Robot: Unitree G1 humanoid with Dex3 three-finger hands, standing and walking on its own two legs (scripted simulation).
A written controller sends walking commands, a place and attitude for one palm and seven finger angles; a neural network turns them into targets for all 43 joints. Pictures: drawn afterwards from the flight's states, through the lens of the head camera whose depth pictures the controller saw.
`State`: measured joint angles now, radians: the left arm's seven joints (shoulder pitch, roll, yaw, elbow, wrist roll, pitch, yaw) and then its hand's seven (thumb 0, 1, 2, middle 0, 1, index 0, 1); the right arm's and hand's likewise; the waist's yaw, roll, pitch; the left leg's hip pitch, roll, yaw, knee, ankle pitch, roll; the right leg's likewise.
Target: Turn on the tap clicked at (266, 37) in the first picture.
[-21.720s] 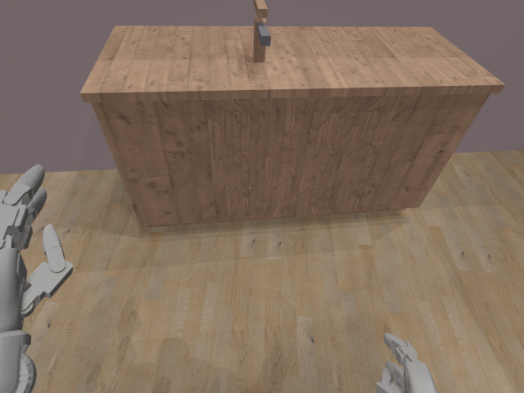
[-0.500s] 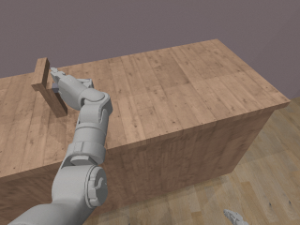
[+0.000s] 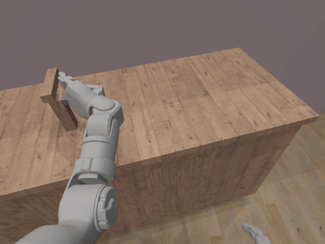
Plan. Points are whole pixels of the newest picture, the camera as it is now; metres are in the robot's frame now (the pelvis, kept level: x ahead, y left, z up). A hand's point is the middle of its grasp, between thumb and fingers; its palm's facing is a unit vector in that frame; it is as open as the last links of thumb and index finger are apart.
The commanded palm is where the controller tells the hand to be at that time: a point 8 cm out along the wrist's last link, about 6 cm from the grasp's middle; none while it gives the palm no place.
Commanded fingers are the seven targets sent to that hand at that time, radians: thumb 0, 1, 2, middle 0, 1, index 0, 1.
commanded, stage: lift the hand up off the lever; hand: left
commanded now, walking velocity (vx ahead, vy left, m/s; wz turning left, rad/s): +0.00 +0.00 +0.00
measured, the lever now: (99, 96) +0.49 +0.22 +0.11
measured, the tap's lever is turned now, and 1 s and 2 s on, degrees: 79 79 79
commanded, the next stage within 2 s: draw the hand back beside the body in 0.32 s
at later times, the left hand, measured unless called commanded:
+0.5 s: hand (97, 88) +0.43 +0.19 +0.19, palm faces +0.71 -0.70 -0.10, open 7.8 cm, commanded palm +0.35 +0.22 +0.19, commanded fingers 0.00 0.90 0.90 -0.16 -0.17 -0.16 -0.17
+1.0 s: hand (66, 128) +0.29 +0.21 +0.20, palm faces +0.25 -0.95 -0.20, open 7.6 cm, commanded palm +0.26 +0.26 +0.18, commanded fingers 0.00 0.90 0.90 -0.18 -0.24 -0.18 -0.24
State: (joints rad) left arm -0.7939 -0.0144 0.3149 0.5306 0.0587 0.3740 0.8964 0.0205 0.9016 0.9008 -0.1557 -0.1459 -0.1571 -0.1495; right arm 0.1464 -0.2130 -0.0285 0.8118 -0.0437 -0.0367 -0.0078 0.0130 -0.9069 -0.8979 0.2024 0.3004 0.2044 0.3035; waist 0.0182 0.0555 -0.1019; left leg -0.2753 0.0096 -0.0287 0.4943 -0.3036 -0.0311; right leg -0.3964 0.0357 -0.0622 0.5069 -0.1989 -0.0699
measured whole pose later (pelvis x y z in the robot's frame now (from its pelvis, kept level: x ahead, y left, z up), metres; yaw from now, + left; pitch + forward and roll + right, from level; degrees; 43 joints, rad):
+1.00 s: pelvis -0.02 +0.03 +0.01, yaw +0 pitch -6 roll +0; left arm -0.14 0.27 0.08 -0.01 -0.07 -0.09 0.12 0.02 0.90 0.90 -0.17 -0.21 -0.18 -0.21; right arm 0.13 -0.22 0.03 0.68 0.03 -0.07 -0.05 0.02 -0.91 -0.90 0.20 0.30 0.20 0.30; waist 0.06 0.06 0.06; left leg -0.01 -0.02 -0.01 0.32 -0.21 0.01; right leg -0.12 0.01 -0.04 0.32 -0.10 -0.03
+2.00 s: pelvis -0.01 +0.02 +0.01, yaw +0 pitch -7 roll +0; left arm 0.39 0.31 0.25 -0.34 -0.07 -0.14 0.10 0.02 0.89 0.90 -0.21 -0.30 -0.21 -0.30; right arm 0.16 -0.21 0.02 0.66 0.00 -0.12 -0.04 0.02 -0.90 -0.90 0.20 0.30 0.21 0.30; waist 0.07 0.07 0.06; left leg 0.01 0.00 -0.02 0.35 -0.25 0.00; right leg -0.08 0.03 -0.05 0.32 -0.12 -0.04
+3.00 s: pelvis -0.09 +0.03 +0.00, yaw -1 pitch +3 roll -1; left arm 0.46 0.35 0.38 -0.54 -0.03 -0.17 0.17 0.02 0.89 0.90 -0.21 -0.30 -0.21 -0.30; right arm 0.16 -0.19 0.02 0.61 -0.01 -0.07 -0.05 0.02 -0.90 -0.90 0.20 0.30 0.21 0.30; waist 0.03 0.03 0.06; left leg -0.41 0.01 0.00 0.56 -0.21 0.01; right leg -0.32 0.06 0.02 0.53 -0.26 -0.02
